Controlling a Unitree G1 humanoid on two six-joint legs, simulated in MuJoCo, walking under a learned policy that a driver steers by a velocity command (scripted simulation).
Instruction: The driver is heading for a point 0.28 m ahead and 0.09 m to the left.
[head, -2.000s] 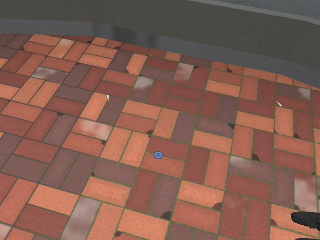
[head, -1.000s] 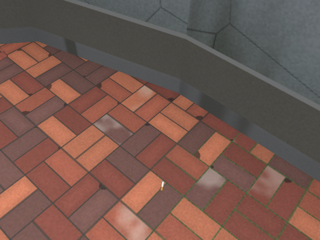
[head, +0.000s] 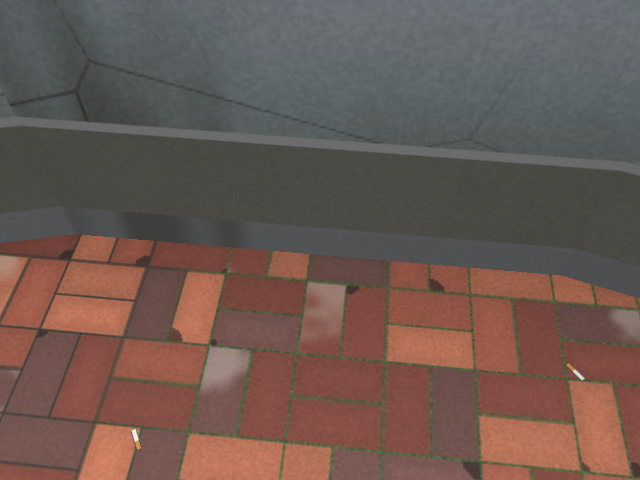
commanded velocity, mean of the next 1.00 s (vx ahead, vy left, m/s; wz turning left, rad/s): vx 0.00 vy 0.00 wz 0.58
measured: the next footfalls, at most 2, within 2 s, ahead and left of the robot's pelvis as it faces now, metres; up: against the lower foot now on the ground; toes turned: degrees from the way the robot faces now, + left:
left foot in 0.36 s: +0.04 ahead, +0.16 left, +0.00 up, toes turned +23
right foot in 0.80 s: +0.18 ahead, -0.02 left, +0.00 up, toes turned +36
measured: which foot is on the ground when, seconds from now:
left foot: up 0.00-0.34, down 0.36-1.00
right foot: down 0.00-0.36, up 0.38-0.78, down 0.80-1.00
